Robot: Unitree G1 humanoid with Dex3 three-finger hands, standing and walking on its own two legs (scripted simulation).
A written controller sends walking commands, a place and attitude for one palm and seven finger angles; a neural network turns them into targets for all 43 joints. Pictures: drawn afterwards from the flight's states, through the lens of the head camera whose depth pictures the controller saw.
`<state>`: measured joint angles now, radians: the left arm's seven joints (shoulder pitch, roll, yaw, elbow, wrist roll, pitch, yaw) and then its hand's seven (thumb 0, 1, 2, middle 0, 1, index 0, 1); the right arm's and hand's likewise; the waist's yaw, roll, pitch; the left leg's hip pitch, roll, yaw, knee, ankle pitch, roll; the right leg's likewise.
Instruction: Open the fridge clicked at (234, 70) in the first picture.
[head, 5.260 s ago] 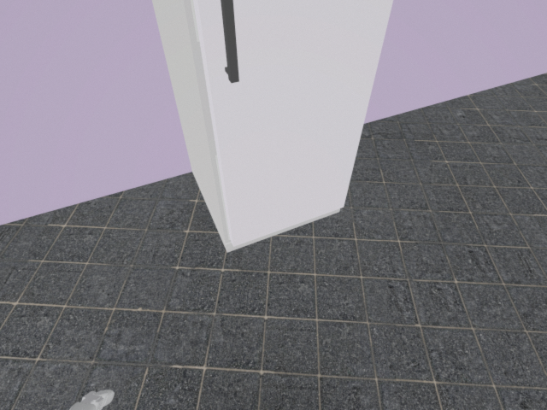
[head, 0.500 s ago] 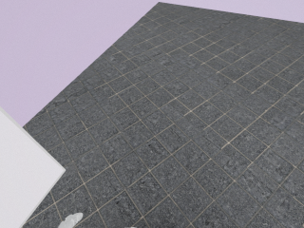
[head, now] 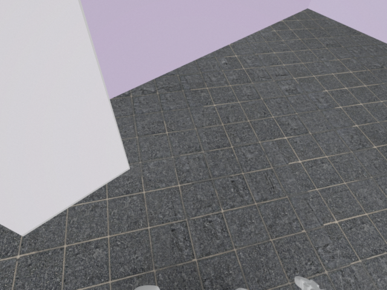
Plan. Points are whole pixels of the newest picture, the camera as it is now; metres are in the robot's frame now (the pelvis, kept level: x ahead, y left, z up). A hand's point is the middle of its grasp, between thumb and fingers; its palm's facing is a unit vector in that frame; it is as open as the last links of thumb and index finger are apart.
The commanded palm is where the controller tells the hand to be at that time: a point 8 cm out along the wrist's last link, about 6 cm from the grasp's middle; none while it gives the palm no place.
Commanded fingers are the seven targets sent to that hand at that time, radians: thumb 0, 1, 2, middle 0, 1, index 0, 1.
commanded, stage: turn to face it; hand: left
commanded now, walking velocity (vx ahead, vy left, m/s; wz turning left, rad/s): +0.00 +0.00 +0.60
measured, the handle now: out of the picture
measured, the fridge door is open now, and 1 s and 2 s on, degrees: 0 0 0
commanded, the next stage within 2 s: take the last steps up to it in 1.26 s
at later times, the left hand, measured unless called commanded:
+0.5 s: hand out of the picture +0.06 +0.18 -0.12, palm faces +0.30 -0.91 -0.29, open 7.4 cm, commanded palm none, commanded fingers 0.00 0.90 0.90 -0.20 -0.30 -0.20 -0.30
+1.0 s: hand out of the picture -0.14 +0.21 -0.17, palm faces +0.59 -0.77 -0.25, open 7.4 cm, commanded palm none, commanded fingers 0.00 0.90 0.90 -0.20 -0.30 -0.20 -0.30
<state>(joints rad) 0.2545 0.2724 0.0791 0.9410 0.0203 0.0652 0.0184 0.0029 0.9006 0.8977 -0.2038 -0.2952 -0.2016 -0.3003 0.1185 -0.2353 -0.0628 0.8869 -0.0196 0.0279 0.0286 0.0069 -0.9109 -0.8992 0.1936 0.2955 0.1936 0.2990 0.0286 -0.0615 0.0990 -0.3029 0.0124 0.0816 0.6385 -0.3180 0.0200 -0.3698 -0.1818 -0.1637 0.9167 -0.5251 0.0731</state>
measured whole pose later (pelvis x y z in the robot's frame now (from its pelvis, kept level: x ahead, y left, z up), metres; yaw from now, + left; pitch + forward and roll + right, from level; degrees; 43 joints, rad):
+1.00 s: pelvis -0.05 +0.01 +0.01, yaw +34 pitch -1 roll -2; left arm 0.24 0.27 0.08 0.97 0.02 0.07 0.02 0.01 0.90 0.90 -0.20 -0.29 -0.20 -0.30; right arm 0.13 -0.22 -0.04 0.90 -0.02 0.02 0.00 0.00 -0.91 -0.90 0.20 0.30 0.20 0.30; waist 0.02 -0.04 0.09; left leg -0.26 0.00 0.05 0.54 -0.28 0.05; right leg -0.46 -0.12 -0.08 1.11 -0.45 0.08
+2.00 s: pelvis -0.01 +0.06 +0.01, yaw +47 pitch +0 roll +0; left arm 0.57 0.10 0.03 1.18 0.04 -0.05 0.02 0.00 0.90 0.90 -0.20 -0.30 -0.20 -0.30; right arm 0.12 -0.18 -0.05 0.99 -0.03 0.00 0.04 0.01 -0.91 -0.90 0.19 0.30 0.19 0.30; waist 0.10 0.00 0.02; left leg -0.38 0.07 0.09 0.60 -0.23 0.00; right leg -0.01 -0.10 -0.16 0.38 -0.35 0.06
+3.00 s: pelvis +0.11 +0.25 +0.00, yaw +43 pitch -2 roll +0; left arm 0.17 0.19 0.07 1.01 0.02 0.05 0.04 0.00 0.91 0.90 -0.20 -0.29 -0.20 -0.30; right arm 0.18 -0.17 -0.06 1.00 -0.02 0.01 -0.03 0.01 -0.93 -0.90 0.19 0.30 0.19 0.30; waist 0.01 -0.03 0.09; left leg -0.31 0.02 0.06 0.63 -0.28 0.02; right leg -0.37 -0.05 -0.10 0.69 -0.34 -0.01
